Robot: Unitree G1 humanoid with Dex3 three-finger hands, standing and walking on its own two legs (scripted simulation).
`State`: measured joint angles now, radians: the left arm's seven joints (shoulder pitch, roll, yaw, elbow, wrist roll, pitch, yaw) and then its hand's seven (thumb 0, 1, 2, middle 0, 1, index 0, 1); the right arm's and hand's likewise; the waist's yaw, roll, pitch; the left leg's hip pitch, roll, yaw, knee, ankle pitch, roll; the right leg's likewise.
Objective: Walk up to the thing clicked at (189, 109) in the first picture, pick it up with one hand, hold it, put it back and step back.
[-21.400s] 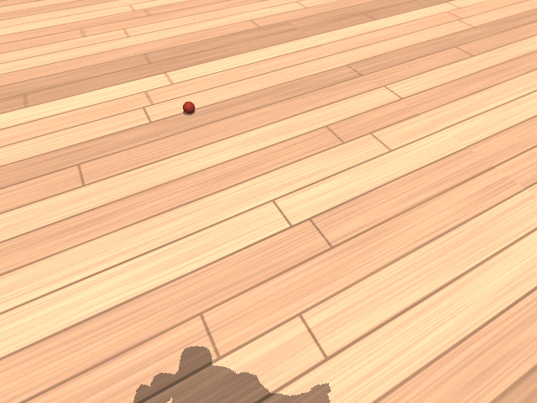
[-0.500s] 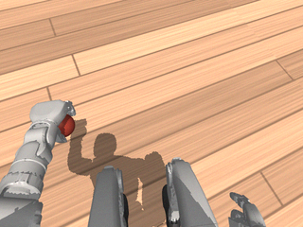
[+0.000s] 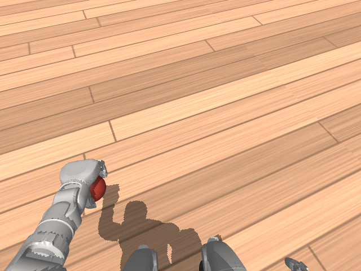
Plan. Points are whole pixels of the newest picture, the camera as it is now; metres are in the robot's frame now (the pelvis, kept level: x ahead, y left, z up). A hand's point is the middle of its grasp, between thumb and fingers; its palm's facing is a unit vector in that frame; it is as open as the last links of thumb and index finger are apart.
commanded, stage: lift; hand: left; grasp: from above
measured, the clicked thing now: (91, 188) +0.35 +0.23 -0.11
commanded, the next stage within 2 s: hold in 0.26 s
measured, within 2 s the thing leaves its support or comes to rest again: neither
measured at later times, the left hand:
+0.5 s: hand (81, 172) +0.36 +0.22 -0.02, palm faces -0.45 -0.07 -0.89, open 9.5 cm
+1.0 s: hand (76, 167) +0.35 +0.22 +0.01, palm faces -0.46 -0.06 -0.89, open 9.6 cm
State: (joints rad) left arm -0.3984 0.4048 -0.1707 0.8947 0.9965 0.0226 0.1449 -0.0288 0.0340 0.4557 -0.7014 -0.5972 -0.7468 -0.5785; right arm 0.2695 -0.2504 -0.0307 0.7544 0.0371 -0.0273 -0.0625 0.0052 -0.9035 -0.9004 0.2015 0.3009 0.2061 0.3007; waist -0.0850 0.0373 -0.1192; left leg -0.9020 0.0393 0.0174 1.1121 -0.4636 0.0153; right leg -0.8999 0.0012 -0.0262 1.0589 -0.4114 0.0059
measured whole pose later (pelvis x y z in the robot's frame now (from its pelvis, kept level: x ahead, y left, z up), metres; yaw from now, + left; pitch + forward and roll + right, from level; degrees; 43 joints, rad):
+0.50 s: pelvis +0.04 +0.00 +0.06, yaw +0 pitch +9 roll -1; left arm -0.33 0.37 -0.20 0.84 1.00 0.04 0.13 -0.03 0.05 0.43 -0.70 -0.59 -0.75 -0.57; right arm 0.26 -0.25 -0.04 0.74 0.04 0.00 -0.05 0.01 -0.90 -0.89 0.20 0.30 0.21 0.30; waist -0.05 0.03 -0.07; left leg -0.54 0.02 0.04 0.76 -0.37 0.02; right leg -0.55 0.00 -0.01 0.72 -0.33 0.01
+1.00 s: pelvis +0.05 +0.00 +0.07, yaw +0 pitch +5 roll +0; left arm -0.27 0.39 -0.20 0.72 1.01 0.02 0.04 -0.03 0.01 0.49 -0.71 -0.60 -0.75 -0.58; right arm 0.25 -0.26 -0.05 0.70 0.05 0.04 -0.04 0.01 -0.90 -0.90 0.20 0.30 0.21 0.30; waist -0.02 0.04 -0.05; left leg -0.38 0.02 0.05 0.61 -0.32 0.01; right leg -0.40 -0.01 0.00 0.60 -0.29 0.01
